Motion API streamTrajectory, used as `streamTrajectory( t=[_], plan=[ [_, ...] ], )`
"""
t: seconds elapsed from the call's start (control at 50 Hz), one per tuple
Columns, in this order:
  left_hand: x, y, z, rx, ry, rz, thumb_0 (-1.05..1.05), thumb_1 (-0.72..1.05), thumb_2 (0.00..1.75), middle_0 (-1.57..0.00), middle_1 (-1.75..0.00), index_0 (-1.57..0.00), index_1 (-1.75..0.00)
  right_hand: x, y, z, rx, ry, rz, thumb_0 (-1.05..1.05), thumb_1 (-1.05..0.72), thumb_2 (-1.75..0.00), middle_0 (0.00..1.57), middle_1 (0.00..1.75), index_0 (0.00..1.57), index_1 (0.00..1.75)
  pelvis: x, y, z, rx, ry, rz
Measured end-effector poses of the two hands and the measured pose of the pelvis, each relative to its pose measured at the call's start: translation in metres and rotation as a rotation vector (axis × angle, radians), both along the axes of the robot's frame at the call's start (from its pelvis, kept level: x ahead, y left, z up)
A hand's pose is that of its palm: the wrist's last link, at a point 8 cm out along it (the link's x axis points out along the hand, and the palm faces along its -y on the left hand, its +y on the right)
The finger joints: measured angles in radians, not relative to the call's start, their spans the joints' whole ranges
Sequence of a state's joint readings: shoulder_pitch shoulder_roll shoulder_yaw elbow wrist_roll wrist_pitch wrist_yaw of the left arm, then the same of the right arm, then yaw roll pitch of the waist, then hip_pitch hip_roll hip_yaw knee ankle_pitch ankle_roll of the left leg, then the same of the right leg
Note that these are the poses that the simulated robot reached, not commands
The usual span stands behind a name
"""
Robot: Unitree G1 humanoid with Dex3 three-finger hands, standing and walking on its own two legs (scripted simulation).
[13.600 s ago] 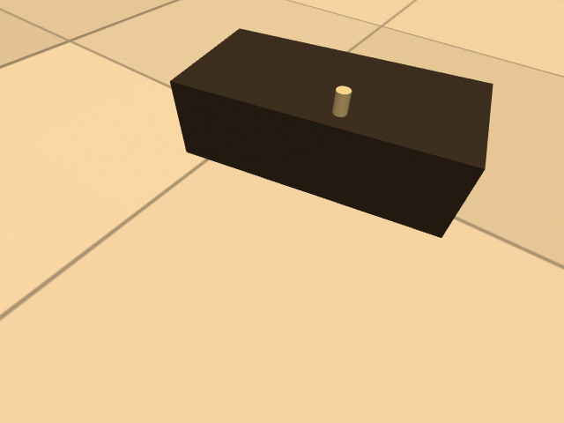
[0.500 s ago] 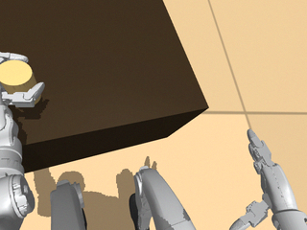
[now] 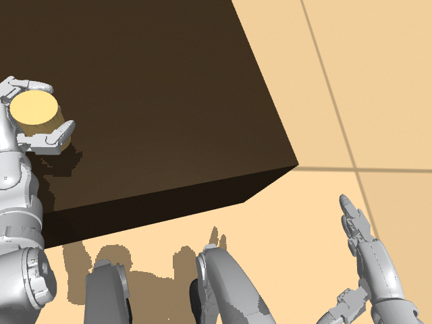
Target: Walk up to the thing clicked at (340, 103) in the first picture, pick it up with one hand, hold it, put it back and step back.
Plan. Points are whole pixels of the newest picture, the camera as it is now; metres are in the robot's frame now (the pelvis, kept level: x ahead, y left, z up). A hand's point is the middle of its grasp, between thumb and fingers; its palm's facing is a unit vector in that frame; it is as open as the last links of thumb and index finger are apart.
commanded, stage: settle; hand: left
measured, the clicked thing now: (44, 124) +0.50 +0.20 -0.04
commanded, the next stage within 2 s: lift in 0.16 s
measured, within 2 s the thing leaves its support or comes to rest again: neither
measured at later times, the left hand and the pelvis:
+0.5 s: hand (40, 116) +0.48 +0.20 +0.01, palm faces +0.15 -0.99 +0.00, open 8.9 cm; pelvis +0.01 +0.00 +0.02, yaw +0 degrees
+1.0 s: hand (18, 125) +0.41 +0.19 +0.10, palm faces +0.14 -0.99 -0.01, open 8.9 cm; pelvis +0.02 +0.00 +0.08, yaw +2 degrees
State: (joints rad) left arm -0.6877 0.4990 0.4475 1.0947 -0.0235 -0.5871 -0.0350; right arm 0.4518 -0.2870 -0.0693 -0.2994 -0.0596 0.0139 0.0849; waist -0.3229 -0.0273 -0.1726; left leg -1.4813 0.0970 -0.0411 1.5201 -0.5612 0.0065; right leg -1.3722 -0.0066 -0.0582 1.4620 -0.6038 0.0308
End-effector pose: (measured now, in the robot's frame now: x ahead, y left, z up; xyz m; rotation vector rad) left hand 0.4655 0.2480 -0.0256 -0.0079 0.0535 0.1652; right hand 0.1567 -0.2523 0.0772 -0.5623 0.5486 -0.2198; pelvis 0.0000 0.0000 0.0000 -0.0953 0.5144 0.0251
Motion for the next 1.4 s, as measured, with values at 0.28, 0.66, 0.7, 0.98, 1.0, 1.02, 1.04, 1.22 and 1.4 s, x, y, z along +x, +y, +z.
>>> streamTrajectory(
  t=[0.28, 0.66, 0.7, 0.98, 1.0, 1.02, 1.04, 1.22, 1.4],
  plan=[
    [-0.004, -0.004, 0.016, 0.004, 0.003, -0.007, 0.01, -0.26, 1.10, -0.75, -1.04, -0.79, -1.05, 0.003, -0.002, 0.000, 0.033, 0.005, -0.014, -0.01, 0.53, -0.06, 0.06, 0.05, 0.06, 0.05, 0.003, -0.001, 0.011, 0.006, -0.016, 0.000],
    [-0.028, -0.003, 0.056, 0.013, -0.022, -0.026, 0.01, -0.26, 1.10, -0.75, -1.04, -0.79, -1.04, 0.005, -0.009, 0.004, 0.077, 0.020, -0.057, -0.01, 0.52, -0.06, 0.06, 0.05, 0.06, 0.05, 0.010, 0.002, 0.034, 0.015, -0.069, 0.004],
    [-0.034, -0.003, 0.064, 0.019, -0.027, -0.029, 0.01, -0.26, 1.10, -0.75, -1.04, -0.79, -1.04, 0.006, -0.007, 0.004, 0.095, 0.019, -0.056, -0.01, 0.52, -0.06, 0.06, 0.05, 0.06, 0.05, 0.011, 0.001, 0.038, 0.018, -0.081, 0.005],
    [-0.080, -0.007, 0.124, 0.023, -0.044, -0.020, 0.01, -0.26, 1.10, -0.75, -1.03, -0.79, -1.04, 0.014, -0.004, 0.019, 0.182, 0.014, -0.059, -0.01, 0.53, -0.05, 0.06, 0.05, 0.06, 0.05, 0.018, 0.000, 0.074, 0.046, -0.187, 0.012],
    [-0.083, -0.007, 0.127, 0.024, -0.044, -0.023, 0.01, -0.26, 1.10, -0.75, -1.03, -0.79, -1.04, 0.014, -0.004, 0.019, 0.186, 0.017, -0.061, -0.01, 0.53, -0.05, 0.06, 0.05, 0.06, 0.05, 0.018, 0.000, 0.076, 0.048, -0.193, 0.013],
    [-0.085, -0.008, 0.129, 0.023, -0.043, -0.023, 0.01, -0.26, 1.10, -0.76, -1.03, -0.79, -1.04, 0.014, -0.004, 0.019, 0.191, 0.021, -0.062, -0.01, 0.53, -0.05, 0.06, 0.05, 0.06, 0.05, 0.018, 0.000, 0.078, 0.050, -0.199, 0.013],
    [-0.088, -0.008, 0.132, 0.022, -0.043, -0.023, 0.01, -0.26, 1.10, -0.76, -1.03, -0.79, -1.04, 0.014, -0.004, 0.019, 0.195, 0.025, -0.064, -0.01, 0.53, -0.05, 0.06, 0.05, 0.06, 0.05, 0.018, 0.000, 0.080, 0.052, -0.205, 0.013],
    [-0.105, -0.013, 0.152, 0.021, -0.046, -0.023, 0.01, -0.26, 1.10, -0.76, -1.03, -0.80, -1.04, 0.016, -0.004, 0.015, 0.234, 0.055, -0.074, -0.01, 0.54, -0.05, 0.06, 0.05, 0.06, 0.05, 0.021, -0.002, 0.093, 0.067, -0.244, 0.012],
    [-0.113, -0.018, 0.169, 0.022, -0.056, -0.025, 0.01, -0.26, 1.10, -0.76, -1.03, -0.80, -1.04, 0.019, -0.005, 0.013, 0.264, 0.080, -0.084, -0.01, 0.54, -0.05, 0.06, 0.05, 0.06, 0.05, 0.025, -0.005, 0.102, 0.078, -0.271, 0.009]
  ],
)
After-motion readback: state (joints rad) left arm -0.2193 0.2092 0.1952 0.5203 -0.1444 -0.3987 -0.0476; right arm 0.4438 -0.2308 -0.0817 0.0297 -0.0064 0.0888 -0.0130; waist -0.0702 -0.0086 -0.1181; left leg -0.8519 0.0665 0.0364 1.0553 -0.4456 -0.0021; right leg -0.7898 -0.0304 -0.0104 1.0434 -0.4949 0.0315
